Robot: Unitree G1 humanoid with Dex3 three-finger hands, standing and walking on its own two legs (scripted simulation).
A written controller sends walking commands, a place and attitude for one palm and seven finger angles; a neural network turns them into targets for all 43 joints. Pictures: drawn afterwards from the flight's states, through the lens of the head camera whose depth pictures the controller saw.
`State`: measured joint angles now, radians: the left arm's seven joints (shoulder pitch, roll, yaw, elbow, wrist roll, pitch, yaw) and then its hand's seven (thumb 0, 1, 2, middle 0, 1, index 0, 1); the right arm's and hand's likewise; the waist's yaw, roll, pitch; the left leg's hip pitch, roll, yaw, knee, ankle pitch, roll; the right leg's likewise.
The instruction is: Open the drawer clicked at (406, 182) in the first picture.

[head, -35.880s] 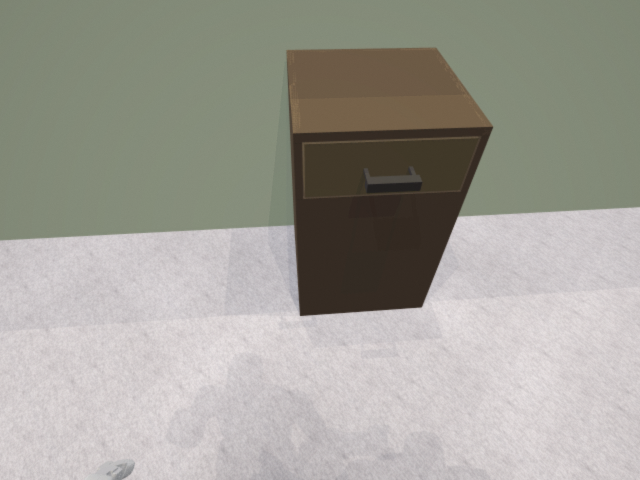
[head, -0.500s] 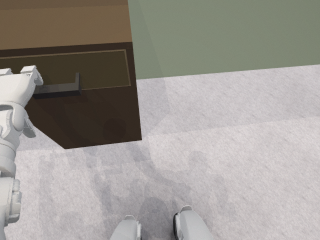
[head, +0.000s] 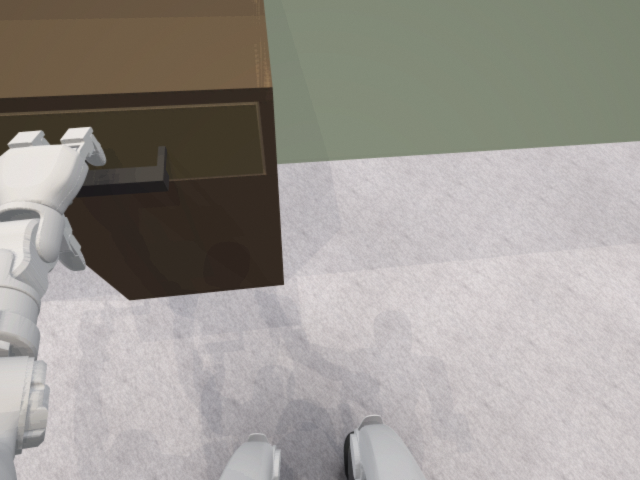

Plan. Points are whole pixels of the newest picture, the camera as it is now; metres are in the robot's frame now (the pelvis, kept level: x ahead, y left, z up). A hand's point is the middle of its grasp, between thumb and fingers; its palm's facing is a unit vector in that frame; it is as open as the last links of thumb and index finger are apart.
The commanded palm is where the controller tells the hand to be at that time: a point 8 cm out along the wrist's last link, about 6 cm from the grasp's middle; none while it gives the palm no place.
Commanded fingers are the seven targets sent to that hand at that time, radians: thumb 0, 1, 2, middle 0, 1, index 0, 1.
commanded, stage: lower the fingers behind the handle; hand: left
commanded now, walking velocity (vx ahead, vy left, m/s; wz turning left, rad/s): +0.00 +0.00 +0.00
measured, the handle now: (122, 168) +0.54 +0.29 -0.04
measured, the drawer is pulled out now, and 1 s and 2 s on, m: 0.00 0.00 0.00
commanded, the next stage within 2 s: lift the hand off the handle in 1.58 s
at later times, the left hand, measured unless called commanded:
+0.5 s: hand (72, 211) +0.46 +0.33 -0.02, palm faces -0.03 +0.00 -1.00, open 13.9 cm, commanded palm +0.44 +0.32 +0.03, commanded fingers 0.00 -0.50 0.30 -0.30 -1.20 -0.30 -1.20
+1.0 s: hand (74, 213) +0.45 +0.33 -0.02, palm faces -0.02 +0.03 -1.00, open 14.1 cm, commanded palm +0.44 +0.31 -0.01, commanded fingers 0.00 -0.50 0.30 -0.30 -1.20 -0.30 -1.20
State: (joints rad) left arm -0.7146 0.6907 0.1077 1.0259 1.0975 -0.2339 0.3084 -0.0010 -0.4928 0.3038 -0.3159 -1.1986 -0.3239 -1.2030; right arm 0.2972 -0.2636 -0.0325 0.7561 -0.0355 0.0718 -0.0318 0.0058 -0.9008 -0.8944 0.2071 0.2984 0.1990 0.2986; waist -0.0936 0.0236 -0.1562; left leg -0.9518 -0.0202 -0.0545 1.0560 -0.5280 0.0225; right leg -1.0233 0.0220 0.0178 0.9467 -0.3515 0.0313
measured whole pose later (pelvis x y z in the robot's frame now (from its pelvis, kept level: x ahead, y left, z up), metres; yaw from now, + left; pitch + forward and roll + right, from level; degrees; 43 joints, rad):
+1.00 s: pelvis -0.03 -0.01 -0.05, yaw +0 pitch +29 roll -2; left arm -0.84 0.75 0.11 1.08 1.11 -0.20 0.35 0.00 -0.49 0.30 -0.31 -1.20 -0.24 -1.28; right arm 0.29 -0.28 -0.01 0.71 -0.03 0.04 -0.03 0.01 -0.90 -0.89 0.21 0.30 0.20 0.30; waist -0.11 0.02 -0.17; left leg -1.21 -0.03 -0.05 1.28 -0.57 0.02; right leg -1.29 0.02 0.02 1.17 -0.38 0.03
